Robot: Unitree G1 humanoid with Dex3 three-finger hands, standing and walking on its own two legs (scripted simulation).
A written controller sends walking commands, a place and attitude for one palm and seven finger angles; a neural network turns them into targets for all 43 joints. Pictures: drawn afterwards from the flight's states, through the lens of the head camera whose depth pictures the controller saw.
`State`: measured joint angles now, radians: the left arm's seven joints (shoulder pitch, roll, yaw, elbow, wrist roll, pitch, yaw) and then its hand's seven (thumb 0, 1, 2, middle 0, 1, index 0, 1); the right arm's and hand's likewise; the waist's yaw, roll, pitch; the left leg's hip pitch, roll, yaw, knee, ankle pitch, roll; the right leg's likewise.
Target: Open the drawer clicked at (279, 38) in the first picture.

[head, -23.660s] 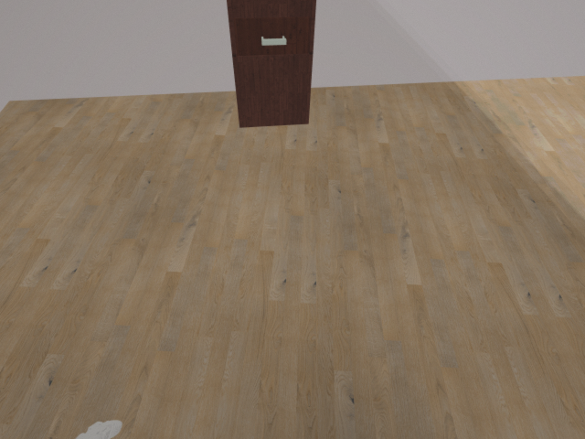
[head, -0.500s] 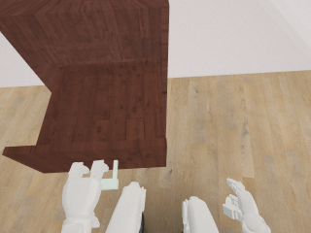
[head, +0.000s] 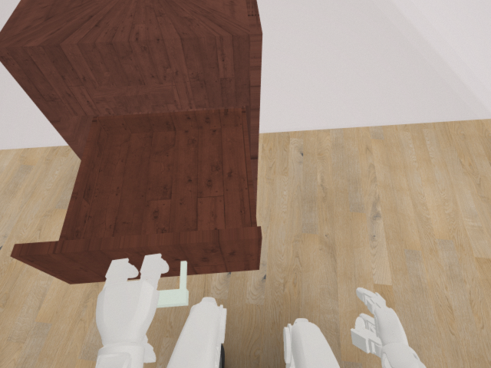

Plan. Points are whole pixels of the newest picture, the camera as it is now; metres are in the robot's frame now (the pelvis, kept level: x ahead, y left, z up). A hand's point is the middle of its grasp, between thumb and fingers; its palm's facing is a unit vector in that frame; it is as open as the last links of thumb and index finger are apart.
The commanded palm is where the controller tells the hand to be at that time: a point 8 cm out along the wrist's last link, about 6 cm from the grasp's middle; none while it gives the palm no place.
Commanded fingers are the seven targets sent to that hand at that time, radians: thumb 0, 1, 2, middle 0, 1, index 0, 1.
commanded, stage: lift the hand off the handle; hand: left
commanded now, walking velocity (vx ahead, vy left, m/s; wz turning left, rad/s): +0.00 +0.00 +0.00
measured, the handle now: (151, 285) +0.26 +0.20 -0.07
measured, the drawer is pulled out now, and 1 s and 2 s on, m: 0.29 0.29 0.29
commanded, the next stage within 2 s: draw the hand back to the body in 1.92 s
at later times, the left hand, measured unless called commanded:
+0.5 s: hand (133, 306) +0.21 +0.20 -0.04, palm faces -0.07 -0.13 -0.99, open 13.6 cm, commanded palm +0.20 +0.19 +0.03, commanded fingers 0.00 -0.50 0.30 -0.30 -1.20 -0.30 -1.20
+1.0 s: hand (127, 300) +0.22 +0.20 +0.00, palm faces -0.07 -0.13 -0.99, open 13.5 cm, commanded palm +0.20 +0.19 +0.06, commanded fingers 0.00 -0.50 0.30 -0.30 -1.20 -0.30 -1.20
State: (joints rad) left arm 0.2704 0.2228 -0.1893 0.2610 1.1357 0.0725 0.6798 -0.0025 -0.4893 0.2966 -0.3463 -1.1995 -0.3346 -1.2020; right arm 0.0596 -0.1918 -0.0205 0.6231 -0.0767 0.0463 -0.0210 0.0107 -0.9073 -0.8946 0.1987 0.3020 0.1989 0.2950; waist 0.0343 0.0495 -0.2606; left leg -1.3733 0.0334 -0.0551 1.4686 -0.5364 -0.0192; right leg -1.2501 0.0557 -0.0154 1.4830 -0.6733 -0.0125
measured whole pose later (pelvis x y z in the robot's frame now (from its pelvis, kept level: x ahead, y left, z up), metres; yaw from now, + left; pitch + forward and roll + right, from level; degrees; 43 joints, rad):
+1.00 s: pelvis +0.02 +0.00 +0.06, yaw +1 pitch +19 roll -2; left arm 0.36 0.24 -0.20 0.19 1.11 0.09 0.61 0.00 -0.49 0.30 -0.31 -1.20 -0.38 -1.21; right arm 0.11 -0.21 -0.02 0.56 -0.07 0.08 0.00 0.01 -0.91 -0.89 0.20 0.30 0.20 0.30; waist 0.02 0.06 -0.23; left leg -1.08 0.03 -0.05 1.24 -0.50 -0.02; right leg -0.96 0.05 -0.01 1.24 -0.62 -0.02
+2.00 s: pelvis +0.04 -0.01 +0.10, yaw +1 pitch +13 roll +0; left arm 0.44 0.24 -0.21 0.09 1.07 0.11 0.53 0.00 -0.49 0.30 -0.31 -1.20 -0.32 -1.20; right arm 0.15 -0.22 -0.02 0.51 -0.04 0.11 0.04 0.01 -0.91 -0.89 0.20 0.30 0.20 0.29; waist 0.04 0.06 -0.20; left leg -0.79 0.03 -0.02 1.01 -0.44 -0.03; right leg -0.69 0.04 0.01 1.03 -0.55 -0.03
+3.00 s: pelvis +0.07 +0.01 +0.15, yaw +2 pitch +0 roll +0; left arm 0.62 0.31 0.16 -0.45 -0.03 -0.04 0.15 -0.01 -0.12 0.46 -0.28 -0.96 -0.29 -0.96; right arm 0.23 -0.20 0.04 0.55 0.02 -0.12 -0.10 0.01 -0.91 -0.90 0.20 0.30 0.20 0.30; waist 0.03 0.06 -0.04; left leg -0.29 0.00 -0.02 0.61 -0.32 -0.01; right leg -0.16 0.01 0.01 0.57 -0.41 0.00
